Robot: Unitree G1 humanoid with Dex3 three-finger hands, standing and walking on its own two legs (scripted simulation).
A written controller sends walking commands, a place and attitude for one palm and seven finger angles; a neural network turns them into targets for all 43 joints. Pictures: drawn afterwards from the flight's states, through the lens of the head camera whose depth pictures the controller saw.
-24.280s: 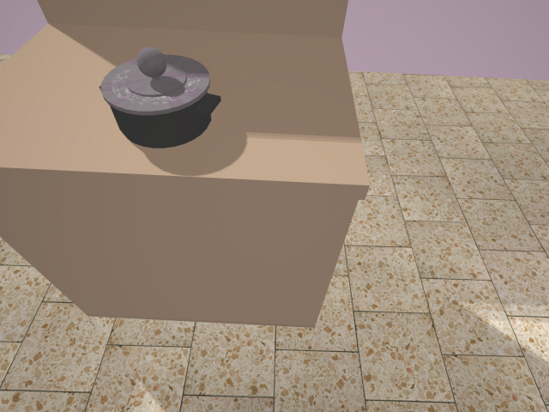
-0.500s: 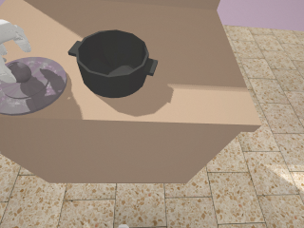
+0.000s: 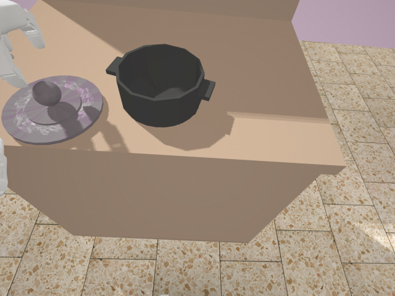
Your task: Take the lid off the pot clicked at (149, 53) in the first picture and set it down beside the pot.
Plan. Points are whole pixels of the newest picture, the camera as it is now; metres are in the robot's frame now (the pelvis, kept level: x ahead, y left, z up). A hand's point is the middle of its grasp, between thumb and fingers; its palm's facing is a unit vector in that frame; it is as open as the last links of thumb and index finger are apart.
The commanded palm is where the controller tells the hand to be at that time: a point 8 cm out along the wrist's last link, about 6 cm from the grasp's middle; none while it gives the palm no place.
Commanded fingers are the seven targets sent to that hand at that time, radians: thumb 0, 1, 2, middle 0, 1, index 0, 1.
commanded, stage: raise the empty hand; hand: left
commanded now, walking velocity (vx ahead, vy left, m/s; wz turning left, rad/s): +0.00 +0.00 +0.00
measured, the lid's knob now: (47, 93) +0.49 +0.30 +0.11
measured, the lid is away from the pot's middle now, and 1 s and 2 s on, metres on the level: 0.23 0.23 0.23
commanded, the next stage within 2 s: draw the hand back to the body in 0.64 s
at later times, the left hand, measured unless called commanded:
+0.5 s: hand out of the picture +0.50 +0.31 +0.26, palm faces -0.24 -0.15 -0.96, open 11.0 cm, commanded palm +0.52 +0.30 +0.33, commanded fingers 0.00 -0.06 0.75 -0.39 -0.78 -0.39 -0.78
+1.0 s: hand out of the picture +0.49 +0.31 +0.26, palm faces -0.23 -0.15 -0.96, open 11.0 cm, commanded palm +0.47 +0.30 +0.33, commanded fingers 0.00 -0.06 0.75 -0.39 -0.78 -0.39 -0.78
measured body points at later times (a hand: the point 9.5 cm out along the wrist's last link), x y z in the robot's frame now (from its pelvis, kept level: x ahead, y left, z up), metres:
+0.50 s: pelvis +0.02 -0.01 +0.01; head +0.09 +0.00 +0.45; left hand +0.51 +0.31 +0.32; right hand +0.05 -0.29 -0.12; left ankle +0.02 +0.04 -0.72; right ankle -0.02 -0.15 -0.72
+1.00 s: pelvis +0.03 -0.03 +0.01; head +0.09 -0.02 +0.46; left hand +0.50 +0.31 +0.32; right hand +0.08 -0.31 -0.11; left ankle +0.02 +0.04 -0.72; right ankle -0.02 -0.15 -0.72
